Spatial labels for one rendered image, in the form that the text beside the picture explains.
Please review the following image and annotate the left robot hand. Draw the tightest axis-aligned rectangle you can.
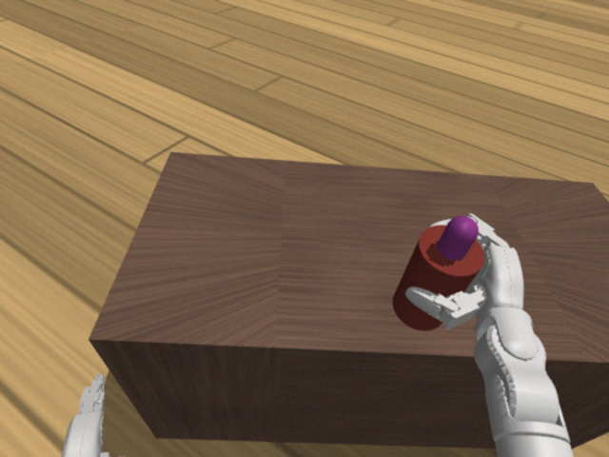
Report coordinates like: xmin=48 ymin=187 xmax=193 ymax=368
xmin=61 ymin=374 xmax=121 ymax=457

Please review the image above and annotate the bottle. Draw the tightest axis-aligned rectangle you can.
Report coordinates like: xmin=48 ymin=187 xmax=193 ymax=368
xmin=393 ymin=216 xmax=484 ymax=331

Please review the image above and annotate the right robot arm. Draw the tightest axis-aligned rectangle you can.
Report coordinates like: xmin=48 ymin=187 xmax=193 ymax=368
xmin=474 ymin=307 xmax=574 ymax=457

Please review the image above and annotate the right robot hand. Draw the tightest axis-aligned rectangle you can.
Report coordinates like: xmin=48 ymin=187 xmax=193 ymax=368
xmin=405 ymin=213 xmax=524 ymax=329

